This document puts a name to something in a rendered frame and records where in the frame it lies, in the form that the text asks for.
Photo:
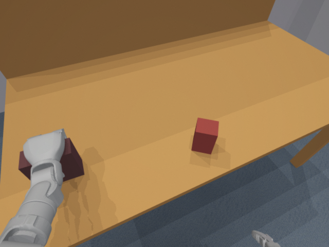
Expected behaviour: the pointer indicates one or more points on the robot left hand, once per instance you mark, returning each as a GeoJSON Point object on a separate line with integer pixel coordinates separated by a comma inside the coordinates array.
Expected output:
{"type": "Point", "coordinates": [48, 146]}

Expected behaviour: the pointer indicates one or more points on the robot left forearm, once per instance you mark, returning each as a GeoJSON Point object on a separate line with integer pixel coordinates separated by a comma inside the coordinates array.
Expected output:
{"type": "Point", "coordinates": [32, 222]}

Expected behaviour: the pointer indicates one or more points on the robot right hand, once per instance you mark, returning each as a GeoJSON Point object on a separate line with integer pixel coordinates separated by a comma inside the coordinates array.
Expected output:
{"type": "Point", "coordinates": [263, 239]}

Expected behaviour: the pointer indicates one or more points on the table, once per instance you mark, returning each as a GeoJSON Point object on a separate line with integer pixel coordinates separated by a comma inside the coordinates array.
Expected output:
{"type": "Point", "coordinates": [128, 79]}

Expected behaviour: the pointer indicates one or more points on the sponge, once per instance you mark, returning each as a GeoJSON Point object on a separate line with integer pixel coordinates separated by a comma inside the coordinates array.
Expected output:
{"type": "Point", "coordinates": [71, 162]}

